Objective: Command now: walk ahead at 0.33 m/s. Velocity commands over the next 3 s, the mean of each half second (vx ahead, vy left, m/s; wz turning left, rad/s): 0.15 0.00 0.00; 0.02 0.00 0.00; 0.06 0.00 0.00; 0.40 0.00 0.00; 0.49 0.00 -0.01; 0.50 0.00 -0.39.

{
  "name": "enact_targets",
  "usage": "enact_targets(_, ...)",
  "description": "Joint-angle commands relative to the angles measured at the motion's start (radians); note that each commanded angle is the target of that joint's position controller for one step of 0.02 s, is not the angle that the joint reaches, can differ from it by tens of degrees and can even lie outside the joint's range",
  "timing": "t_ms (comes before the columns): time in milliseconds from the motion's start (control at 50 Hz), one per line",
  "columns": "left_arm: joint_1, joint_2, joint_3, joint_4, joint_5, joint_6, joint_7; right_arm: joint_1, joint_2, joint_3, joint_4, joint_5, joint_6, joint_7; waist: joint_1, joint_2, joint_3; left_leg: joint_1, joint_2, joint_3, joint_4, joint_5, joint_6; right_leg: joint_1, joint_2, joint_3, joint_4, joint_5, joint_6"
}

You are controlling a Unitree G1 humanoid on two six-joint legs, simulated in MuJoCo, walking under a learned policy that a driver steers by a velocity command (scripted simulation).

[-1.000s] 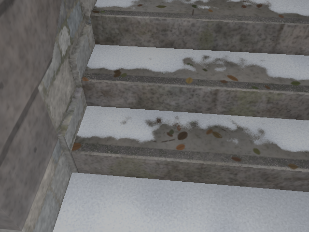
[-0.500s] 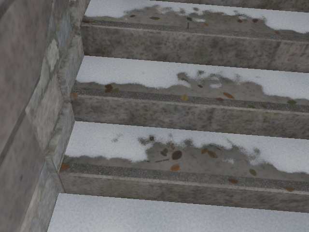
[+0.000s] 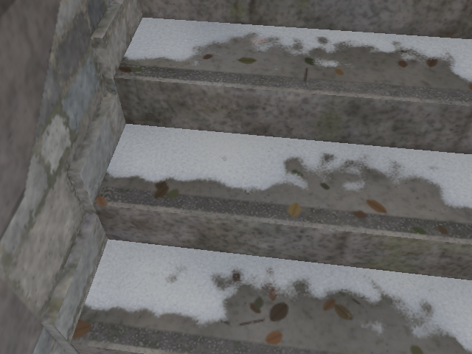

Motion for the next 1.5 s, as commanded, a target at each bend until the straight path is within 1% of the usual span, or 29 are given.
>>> enact_targets(20,-0.101,0.126,0.020,-0.069,-0.005,-0.019,0.016,0.051,0.025,0.024,-0.035,-0.020,-0.002,0.006,-0.055,-0.060,-0.037,0.239,-0.042,0.058,-0.279,0.199,-0.040,-0.174,-0.170,0.033,-0.106,0.575,-0.158)
enact_targets(40,-0.079,0.139,0.023,-0.066,-0.003,-0.015,0.019,0.017,0.029,0.029,-0.041,-0.014,-0.006,0.011,-0.033,-0.058,-0.061,0.255,-0.059,0.059,-0.356,0.263,-0.048,-0.129,-0.184,0.046,-0.091,0.580,-0.159)
enact_targets(80,-0.047,0.143,0.022,-0.047,0.001,0.000,0.013,0.095,0.014,0.031,0.004,0.004,0.013,0.012,-0.041,-0.094,-0.134,0.304,-0.067,0.039,-0.357,0.258,-0.042,-0.026,-0.241,0.094,-0.046,0.588,-0.164)
enact_targets(120,-0.062,0.126,0.016,-0.043,-0.010,0.017,0.009,0.065,-0.046,0.017,-0.005,-0.007,0.024,0.010,-0.052,-0.094,-0.121,0.309,-0.069,0.015,-0.409,0.210,-0.010,0.016,-0.258,0.124,0.020,0.519,-0.133)
enact_targets(160,-0.063,0.089,-0.002,-0.029,-0.011,0.028,0.015,0.068,-0.100,-0.003,-0.008,-0.034,0.012,0.010,-0.085,-0.066,-0.135,0.419,-0.086,0.024,-0.616,0.323,0.037,0.047,-0.190,0.117,0.159,0.469,-0.056)
enact_targets(180,0.003,0.066,-0.013,-0.015,0.014,0.024,0.019,0.107,-0.153,-0.014,-0.008,-0.051,0.006,0.005,-0.081,0.003,-0.171,0.555,0.013,-0.078,-0.637,0.799,0.068,-0.007,-0.126,0.092,0.276,0.360,0.007)
enact_targets(200,0.198,-0.016,-0.034,0.028,0.036,0.024,0.015,0.148,-0.133,-0.002,0.021,-0.068,0.016,0.002,0.005,0.190,-0.265,0.734,0.196,-0.258,-0.582,1.141,0.235,-0.121,-0.075,0.106,0.458,-0.082,0.061)
enact_targets(220,0.195,0.021,-0.028,0.042,0.013,0.038,0.020,0.132,-0.030,0.015,0.033,-0.054,0.026,0.007,-0.017,0.179,-0.287,0.682,0.253,-0.336,-0.630,1.017,0.323,-0.138,-0.069,0.132,0.559,-0.440,0.095)
enact_targets(240,0.154,0.059,-0.018,0.035,-0.009,0.056,0.021,0.086,0.017,0.032,0.027,-0.035,0.031,0.018,-0.018,0.113,-0.240,0.596,0.232,-0.339,-0.680,0.745,0.308,-0.156,-0.091,0.146,0.630,-0.557,0.115)
enact_targets(260,0.107,0.064,-0.012,0.033,-0.013,0.077,0.028,0.031,0.012,0.032,0.021,-0.031,0.037,0.024,-0.014,0.076,-0.200,0.538,0.201,-0.319,-0.715,0.499,0.266,-0.175,-0.108,0.148,0.655,-0.565,0.135)
enact_targets(300,0.111,0.025,-0.012,0.048,0.002,0.121,0.038,-0.063,-0.010,0.022,0.012,-0.028,0.049,0.016,0.026,0.083,-0.101,0.352,0.136,-0.230,-0.774,0.166,0.179,-0.104,-0.142,0.136,0.529,-0.443,0.175)
enact_targets(340,0.103,-0.036,-0.026,0.071,0.013,0.122,0.040,-0.082,-0.005,0.024,0.017,-0.030,0.068,0.005,0.044,0.089,-0.035,0.244,0.025,-0.110,-0.773,-0.011,0.096,0.023,-0.119,0.081,0.230,-0.169,0.167)
enact_targets(380,0.065,0.018,-0.018,0.065,0.029,0.121,0.042,0.034,-0.008,0.022,0.061,-0.025,0.062,0.007,0.014,0.048,-0.027,0.267,-0.018,-0.078,-0.765,-0.124,0.028,0.056,-0.118,0.087,0.127,0.004,0.154)
enact_targets(400,0.077,0.054,-0.010,0.061,0.020,0.122,0.045,0.045,-0.013,0.019,0.070,-0.034,0.056,0.009,0.010,0.033,-0.029,0.272,-0.032,-0.074,-0.765,-0.189,0.003,0.047,-0.147,0.108,0.109,-0.030,0.139)
enact_targets(420,0.088,0.075,-0.004,0.086,0.009,0.120,0.043,0.056,-0.011,0.015,0.064,-0.030,0.054,0.009,-0.020,-0.029,0.007,0.342,-0.066,-0.033,-0.780,-0.130,-0.018,-0.071,-0.121,0.092,0.128,-0.203,0.108)
enact_targets(440,0.063,0.048,-0.006,0.089,0.000,0.112,0.036,0.024,0.005,0.018,0.066,-0.021,0.053,0.004,-0.014,-0.019,0.038,0.401,-0.078,-0.006,-0.707,-0.042,-0.027,-0.130,-0.136,0.118,0.097,-0.167,0.094)
enact_targets(460,0.050,0.042,-0.008,0.102,-0.007,0.100,0.039,0.028,0.025,0.025,0.062,-0.021,0.050,0.008,-0.038,-0.075,0.011,0.442,-0.077,-0.001,-0.681,0.062,-0.014,-0.132,-0.139,0.126,0.090,-0.108,0.085)
enact_targets(500,0.038,0.046,-0.001,0.105,-0.009,0.084,0.041,0.058,0.005,0.021,0.076,-0.025,0.051,0.005,-0.043,-0.094,-0.028,0.475,-0.074,0.004,-0.639,0.233,-0.002,-0.097,-0.135,0.120,0.093,0.032,0.087)
enact_targets(540,0.062,0.019,-0.007,0.122,-0.013,0.072,0.039,0.089,0.009,0.021,0.098,-0.020,0.057,-0.012,-0.035,-0.079,-0.058,0.508,-0.078,0.003,-0.634,0.278,-0.012,-0.078,-0.137,0.110,0.090,0.104,0.099)
enact_targets(640,0.068,0.037,-0.002,0.133,-0.009,0.074,0.031,0.082,0.013,0.021,0.097,-0.018,0.079,-0.030,-0.033,-0.076,-0.084,0.524,-0.079,0.018,-0.622,0.306,-0.016,-0.044,-0.133,0.098,0.092,0.233,0.094)
enact_targets(720,0.104,0.033,-0.003,0.143,0.002,0.085,0.025,0.110,0.012,0.020,0.120,0.004,0.095,-0.035,-0.025,-0.059,-0.059,0.469,-0.079,0.031,-0.606,0.327,-0.019,0.003,-0.129,0.106,0.090,0.306,0.088)
enact_targets(820,0.107,0.037,-0.002,0.129,0.004,0.103,0.031,0.114,0.007,0.020,0.142,0.000,0.094,-0.034,-0.027,-0.049,-0.039,0.445,-0.067,0.032,-0.612,0.266,-0.037,0.004,-0.122,0.107,0.074,0.278,0.078)
enact_targets(840,0.102,0.028,-0.006,0.122,0.008,0.099,0.036,0.099,-0.017,0.013,0.138,-0.001,0.096,-0.033,-0.024,-0.045,-0.034,0.444,-0.065,0.025,-0.611,0.244,-0.046,-0.002,-0.123,0.110,0.068,0.268,0.078)
enact_targets(1320,0.184,-0.003,-0.014,0.061,0.005,0.069,0.037,0.180,0.006,-0.011,0.215,0.001,0.113,-0.063,-0.040,-0.039,0.023,0.426,-0.045,0.010,-0.656,0.146,-0.064,-0.059,-0.113,0.108,0.011,0.066,0.071)
enact_targets(1380,0.189,0.013,-0.007,0.046,-0.002,0.072,0.048,0.184,0.016,-0.016,0.217,0.005,0.118,-0.071,-0.036,-0.068,0.027,0.412,-0.096,0.066,-0.596,-0.053,-0.055,-0.099,-0.107,0.133,-0.043,-0.308,0.026)
enact_targets(1420,0.178,0.053,0.009,0.013,-0.009,0.066,0.055,0.147,0.024,-0.020,0.191,0.010,0.108,-0.076,-0.014,-0.144,0.080,0.302,-0.141,0.114,-0.426,-0.191,-0.041,-0.149,-0.184,0.258,-0.129,-0.653,-0.054)
enact_targets(1440,0.186,0.086,0.022,0.005,-0.018,0.058,0.054,0.103,0.041,-0.011,0.161,0.006,0.094,-0.068,0.005,-0.183,0.103,0.227,-0.116,0.086,-0.303,-0.173,-0.031,-0.143,-0.272,0.367,-0.162,-0.678,-0.111)
enact_targets(1460,0.185,0.104,0.034,0.002,-0.024,0.050,0.057,0.071,0.050,-0.009,0.143,0.000,0.076,-0.056,0.014,-0.180,0.133,0.130,-0.083,0.048,-0.191,-0.155,-0.023,-0.128,-0.347,0.455,-0.183,-0.617,-0.165)
enact_targets(1500,0.240,0.088,0.040,0.025,-0.027,0.037,0.065,0.102,0.035,-0.017,0.133,0.027,0.040,-0.032,0.005,-0.175,0.142,-0.098,-0.038,0.006,0.023,-0.268,-0.007,0.043,-0.423,0.508,-0.160,-0.407,-0.224)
